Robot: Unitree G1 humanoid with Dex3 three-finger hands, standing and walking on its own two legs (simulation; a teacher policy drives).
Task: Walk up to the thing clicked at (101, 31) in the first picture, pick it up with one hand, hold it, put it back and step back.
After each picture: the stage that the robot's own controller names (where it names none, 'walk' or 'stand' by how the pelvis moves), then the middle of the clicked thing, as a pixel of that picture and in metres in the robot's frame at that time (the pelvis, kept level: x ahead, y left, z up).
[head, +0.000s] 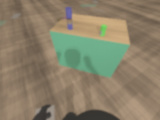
stand; (102, 30) +0.98 -0.08 +0.01
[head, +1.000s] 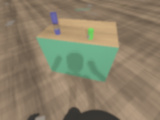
walk; (90, 34) +0.88 +0.11 +0.03
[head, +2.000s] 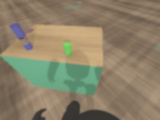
stand; (67, 49) +0.56 +0.26 +0.02
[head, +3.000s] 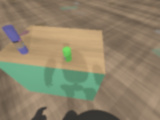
stand; (67, 54) +0.50 +0.22 +0.03
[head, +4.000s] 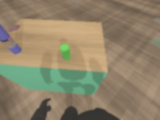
stand; (65, 52) +0.47 +0.20 +0.03
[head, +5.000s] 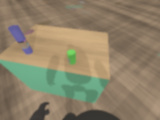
stand; (71, 57) +0.48 +0.18 +0.01
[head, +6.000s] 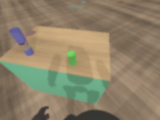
stand; (72, 58) +0.47 +0.18 +0.01
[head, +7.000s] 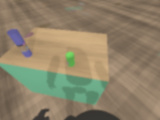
stand; (70, 59) +0.46 +0.20 +0.01
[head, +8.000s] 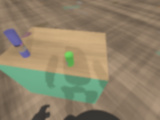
stand; (69, 59) +0.46 +0.20 +0.01
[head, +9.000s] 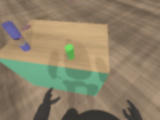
rise first; (70, 52) +0.49 +0.20 +0.02
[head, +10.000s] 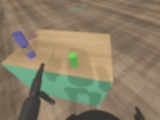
go down; (73, 60) +0.45 +0.19 +0.01
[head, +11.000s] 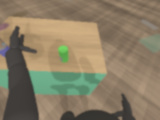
go down; (63, 54) +0.47 +0.17 +0.03
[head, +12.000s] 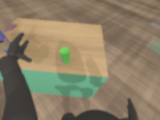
approach; (65, 55) +0.46 +0.18 +0.03
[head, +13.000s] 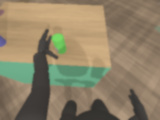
close in; (59, 44) +0.48 +0.18 +0.09
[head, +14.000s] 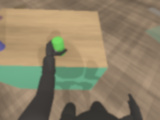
lift; (59, 47) +0.48 +0.19 +0.08
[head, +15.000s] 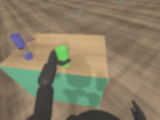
lift; (63, 56) +0.35 +0.19 +0.19
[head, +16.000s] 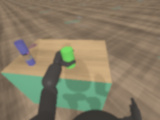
hold; (68, 57) +0.33 +0.15 +0.21
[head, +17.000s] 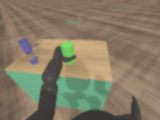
hold; (68, 53) +0.34 +0.16 +0.24
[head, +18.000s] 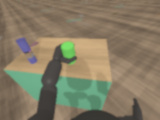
hold; (69, 53) +0.33 +0.14 +0.24
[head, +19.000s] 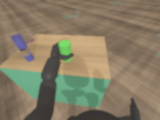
crouch; (65, 51) +0.37 +0.17 +0.21
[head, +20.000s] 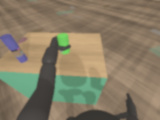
crouch; (64, 44) +0.45 +0.18 +0.20
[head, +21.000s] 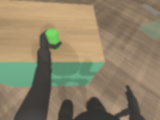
lower; (53, 40) +0.51 +0.19 +0.09
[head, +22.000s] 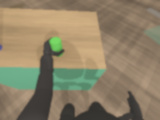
lower; (57, 47) +0.47 +0.20 +0.08
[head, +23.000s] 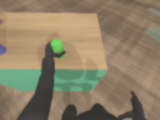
lower; (58, 49) +0.47 +0.19 +0.08
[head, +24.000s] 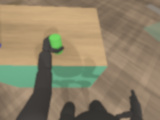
lower; (56, 44) +0.49 +0.20 +0.08
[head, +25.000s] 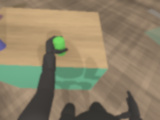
open; (60, 46) +0.48 +0.19 +0.07
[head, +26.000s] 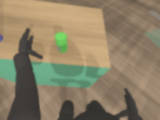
rise; (61, 43) +0.48 +0.18 +0.08
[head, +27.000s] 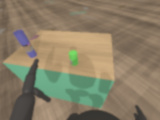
sink last; (73, 58) +0.47 +0.19 +0.05
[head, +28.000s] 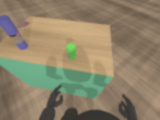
stand; (71, 52) +0.47 +0.18 +0.05
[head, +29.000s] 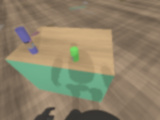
walk; (74, 54) +0.50 +0.18 +0.04
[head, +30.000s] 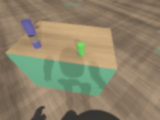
stand; (80, 49) +0.57 +0.11 +0.02
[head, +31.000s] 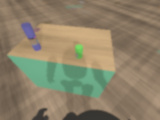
stand; (79, 51) +0.56 +0.13 +0.01
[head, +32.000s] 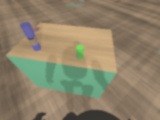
stand; (79, 52) +0.54 +0.14 +0.01
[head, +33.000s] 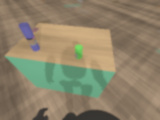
stand; (78, 52) +0.55 +0.13 +0.01
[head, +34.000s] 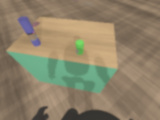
walk; (79, 47) +0.56 +0.13 +0.01
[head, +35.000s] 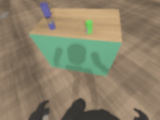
walk; (89, 27) +0.82 +0.11 +0.03
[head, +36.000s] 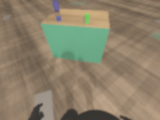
walk; (86, 19) +1.20 +0.24 +0.03
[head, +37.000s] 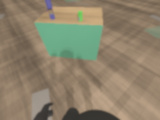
walk; (80, 16) +1.23 +0.23 +0.02
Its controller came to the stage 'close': yes
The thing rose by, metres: 0.22
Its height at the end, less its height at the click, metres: +0.00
